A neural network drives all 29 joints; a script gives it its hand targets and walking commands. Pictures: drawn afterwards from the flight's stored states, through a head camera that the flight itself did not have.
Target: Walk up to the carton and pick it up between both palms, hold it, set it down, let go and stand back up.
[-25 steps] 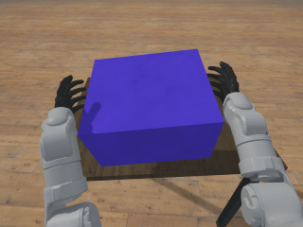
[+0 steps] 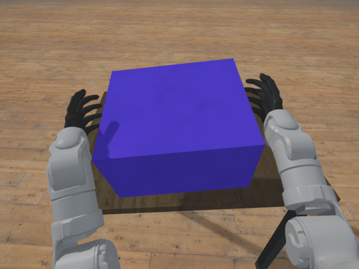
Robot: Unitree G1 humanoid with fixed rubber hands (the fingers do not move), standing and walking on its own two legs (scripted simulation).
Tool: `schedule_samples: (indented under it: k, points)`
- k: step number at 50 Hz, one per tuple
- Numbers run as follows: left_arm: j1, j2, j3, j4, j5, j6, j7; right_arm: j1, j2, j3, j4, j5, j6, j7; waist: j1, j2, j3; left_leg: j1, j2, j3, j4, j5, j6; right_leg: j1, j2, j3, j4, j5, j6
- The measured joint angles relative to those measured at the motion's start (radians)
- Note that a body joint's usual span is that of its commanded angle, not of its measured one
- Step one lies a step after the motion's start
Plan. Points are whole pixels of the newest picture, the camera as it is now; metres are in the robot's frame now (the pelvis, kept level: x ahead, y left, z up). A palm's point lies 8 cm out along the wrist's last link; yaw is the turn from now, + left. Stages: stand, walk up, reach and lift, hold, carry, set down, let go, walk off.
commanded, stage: hold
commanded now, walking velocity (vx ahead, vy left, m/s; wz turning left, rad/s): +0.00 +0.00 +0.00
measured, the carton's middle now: (177, 126) +0.41 +0.01 +0.14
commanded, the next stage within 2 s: none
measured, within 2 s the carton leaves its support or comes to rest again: neither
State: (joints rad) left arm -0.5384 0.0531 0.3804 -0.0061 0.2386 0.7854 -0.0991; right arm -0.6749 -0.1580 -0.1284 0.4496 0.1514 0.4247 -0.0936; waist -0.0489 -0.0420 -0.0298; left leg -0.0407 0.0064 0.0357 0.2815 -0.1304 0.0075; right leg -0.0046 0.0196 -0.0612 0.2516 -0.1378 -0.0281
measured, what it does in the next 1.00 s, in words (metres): stands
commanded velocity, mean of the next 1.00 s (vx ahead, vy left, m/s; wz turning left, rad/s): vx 0.00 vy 0.00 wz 0.00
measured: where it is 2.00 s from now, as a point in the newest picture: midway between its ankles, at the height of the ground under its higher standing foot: outside the picture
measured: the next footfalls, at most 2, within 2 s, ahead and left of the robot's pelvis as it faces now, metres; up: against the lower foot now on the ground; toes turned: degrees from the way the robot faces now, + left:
none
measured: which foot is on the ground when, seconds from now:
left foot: down 0.00-1.00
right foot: down 0.00-1.00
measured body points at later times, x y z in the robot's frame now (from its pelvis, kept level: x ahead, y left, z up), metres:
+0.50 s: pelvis +0.00 +0.00 +0.00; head -0.05 +0.02 +0.45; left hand +0.36 +0.21 +0.20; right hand +0.37 -0.20 +0.20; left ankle +0.02 +0.11 -0.75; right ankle +0.01 -0.10 -0.75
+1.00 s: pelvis +0.00 +0.00 +0.00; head -0.06 +0.02 +0.45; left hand +0.35 +0.21 +0.20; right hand +0.38 -0.19 +0.22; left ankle +0.02 +0.11 -0.75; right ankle +0.01 -0.10 -0.75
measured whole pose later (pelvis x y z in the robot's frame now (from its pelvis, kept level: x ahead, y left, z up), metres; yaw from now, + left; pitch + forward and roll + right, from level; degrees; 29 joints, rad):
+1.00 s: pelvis +0.00 +0.00 +0.00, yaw +0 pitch -7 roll +0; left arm -0.53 0.05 0.38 -0.03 0.24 0.81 -0.10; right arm -0.68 -0.16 -0.13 0.44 0.15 0.44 -0.08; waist -0.05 -0.04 -0.03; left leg -0.04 0.01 0.04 0.28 -0.13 0.01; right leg 0.00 0.02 -0.06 0.25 -0.14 -0.03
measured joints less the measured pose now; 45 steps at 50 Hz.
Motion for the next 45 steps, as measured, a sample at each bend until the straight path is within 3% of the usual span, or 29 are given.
schedule_samples:
  k: [17, 21, 27, 37, 41, 45]
  points:
    - [0.02, -0.004, -0.008, -0.034, 0.0, 0.008, 0.0, 0.013, -0.011, 0.015, -0.024, 0.019, 0.006, -0.003, -0.008, 0.009, 0.005, 0.01, 0.001, 0.001, 0.006, -0.008, 0.0, 0.014, 0.001, 0.002, -0.003, -0.002, 0.001]
    - [0.007, -0.004, 0.02, 0.005, 0.016, 0.004, -0.04, 0.017, 0.013, -0.01, -0.032, -0.01, 0.032, 0.003, -0.024, 0.007, 0.011, 0.011, -0.001, -0.004, -0.001, -0.003, 0.002, 0.018, 0.0, -0.004, -0.012, 0.002, 0.001]
    - [0.021, -0.004, 0.013, -0.017, 0.013, -0.01, -0.038, 0.056, 0.018, -0.009, -0.083, -0.006, 0.02, 0.008, -0.031, 0.009, 0.03, 0.005, -0.002, -0.001, 0.003, -0.003, 0.002, 0.01, -0.002, 0.0, -0.007, 0.003, 0.003]
    - [0.042, -0.013, -0.001, -0.041, -0.002, -0.011, -0.019, 0.074, 0.008, -0.003, -0.101, 0.003, 0.011, 0.01, -0.026, 0.014, 0.031, 0.003, -0.004, 0.006, 0.002, -0.004, 0.005, 0.004, -0.004, 0.006, -0.006, 0.003, 0.006]
    - [0.044, -0.018, -0.02, -0.069, -0.021, -0.01, 0.019, 0.066, -0.009, 0.004, -0.097, 0.015, -0.009, 0.009, -0.001, 0.016, 0.008, -0.009, 0.002, 0.015, 0.01, -0.01, 0.002, -0.01, 0.001, 0.016, 0.0, 0.001, 0.002]
    - [0.031, -0.013, -0.015, -0.054, -0.008, 0.001, 0.013, 0.029, -0.015, 0.008, -0.055, 0.015, 0.001, 0.013, 0.007, 0.012, 0.001, 0.008, 0.004, 0.012, 0.006, -0.01, 0.001, 0.009, 0.004, 0.013, -0.006, 0.001, 0.0]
